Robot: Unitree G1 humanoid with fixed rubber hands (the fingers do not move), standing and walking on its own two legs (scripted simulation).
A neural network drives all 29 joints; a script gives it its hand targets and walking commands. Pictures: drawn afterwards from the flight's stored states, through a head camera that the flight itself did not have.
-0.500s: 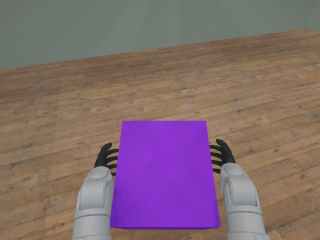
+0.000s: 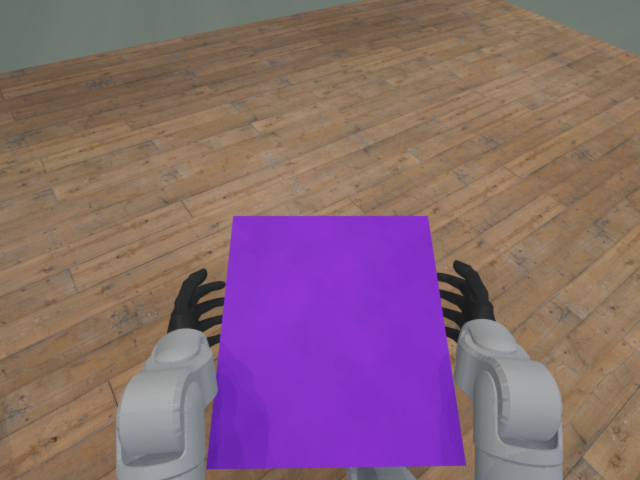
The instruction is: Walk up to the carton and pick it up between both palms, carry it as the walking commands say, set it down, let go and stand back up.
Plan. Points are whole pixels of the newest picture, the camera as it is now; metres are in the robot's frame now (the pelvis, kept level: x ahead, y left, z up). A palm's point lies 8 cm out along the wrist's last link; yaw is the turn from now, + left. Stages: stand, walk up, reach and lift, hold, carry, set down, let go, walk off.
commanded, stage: carry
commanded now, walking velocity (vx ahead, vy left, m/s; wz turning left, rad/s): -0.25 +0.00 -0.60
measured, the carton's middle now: (330, 342) +0.29 +0.00 +0.01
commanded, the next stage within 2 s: none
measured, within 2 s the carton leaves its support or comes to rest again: neither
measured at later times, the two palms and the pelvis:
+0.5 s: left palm (327, 459) +0.14 +0.01 +0.10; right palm out of the picture +0.04 -0.28 +0.10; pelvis -0.14 -0.04 +0.01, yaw -17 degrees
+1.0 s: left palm (377, 408) +0.18 -0.03 +0.10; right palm out of the picture +0.08 -0.32 +0.11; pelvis -0.10 -0.09 +0.01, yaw -18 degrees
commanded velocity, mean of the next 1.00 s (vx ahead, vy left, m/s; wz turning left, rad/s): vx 0.32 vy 0.00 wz -0.14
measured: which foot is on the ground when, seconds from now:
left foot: down 0.00-0.24, up 0.26-0.56, down 0.58-0.90, up 0.92-1.00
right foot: up 0.00-0.22, down 0.24-0.60, up 0.62-0.88, down 0.90-1.00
